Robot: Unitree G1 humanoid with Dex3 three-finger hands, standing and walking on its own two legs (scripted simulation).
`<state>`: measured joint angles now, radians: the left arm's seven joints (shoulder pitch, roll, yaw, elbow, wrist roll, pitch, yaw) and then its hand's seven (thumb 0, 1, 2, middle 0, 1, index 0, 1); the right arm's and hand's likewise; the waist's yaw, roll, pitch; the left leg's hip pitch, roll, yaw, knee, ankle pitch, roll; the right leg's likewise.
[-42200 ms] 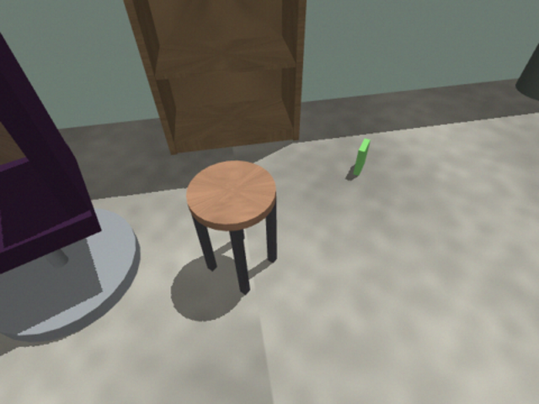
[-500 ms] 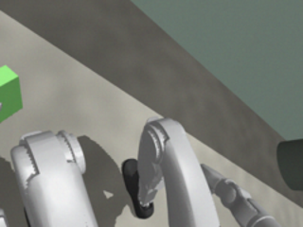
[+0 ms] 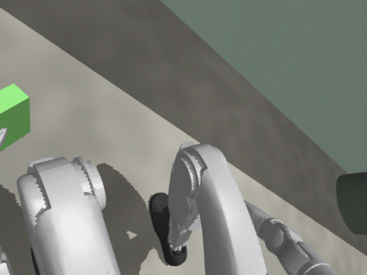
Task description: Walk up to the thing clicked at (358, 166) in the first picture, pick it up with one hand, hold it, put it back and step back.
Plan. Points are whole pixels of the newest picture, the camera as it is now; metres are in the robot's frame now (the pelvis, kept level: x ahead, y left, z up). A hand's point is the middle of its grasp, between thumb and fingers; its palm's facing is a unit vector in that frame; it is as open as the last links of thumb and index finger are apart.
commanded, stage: settle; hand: left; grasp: from the side
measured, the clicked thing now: out of the picture +0.41 +0.28 -0.19
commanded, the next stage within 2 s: lift in 1.84 s
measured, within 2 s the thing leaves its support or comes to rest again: leaves its support in 0.18 s
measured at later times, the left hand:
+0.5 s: hand out of the picture +0.37 +0.32 -0.10, palm faces +0.39 -0.92 +0.00, open 8.1 cm
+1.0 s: hand out of the picture +0.36 +0.31 +0.00, palm faces +0.40 -0.92 -0.04, open 8.1 cm
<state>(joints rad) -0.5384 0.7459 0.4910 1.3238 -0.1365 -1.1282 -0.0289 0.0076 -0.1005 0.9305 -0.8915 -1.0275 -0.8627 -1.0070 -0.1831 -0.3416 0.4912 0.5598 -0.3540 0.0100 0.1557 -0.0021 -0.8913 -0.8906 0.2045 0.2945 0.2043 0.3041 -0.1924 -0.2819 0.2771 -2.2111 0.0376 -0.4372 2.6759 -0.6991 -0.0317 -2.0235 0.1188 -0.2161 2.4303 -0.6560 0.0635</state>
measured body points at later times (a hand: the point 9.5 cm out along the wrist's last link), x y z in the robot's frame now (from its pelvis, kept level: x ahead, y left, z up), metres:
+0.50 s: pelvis +0.01 -0.01 +0.01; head +0.18 +0.18 +0.38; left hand +0.35 +0.37 -0.09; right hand +0.22 -0.23 -0.04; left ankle +0.08 +0.13 -0.25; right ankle +0.14 -0.14 -0.25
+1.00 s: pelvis +0.02 -0.03 +0.05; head +0.19 +0.09 +0.44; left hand +0.33 +0.36 +0.01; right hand +0.25 -0.24 -0.06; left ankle +0.08 +0.13 -0.25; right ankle +0.14 -0.14 -0.25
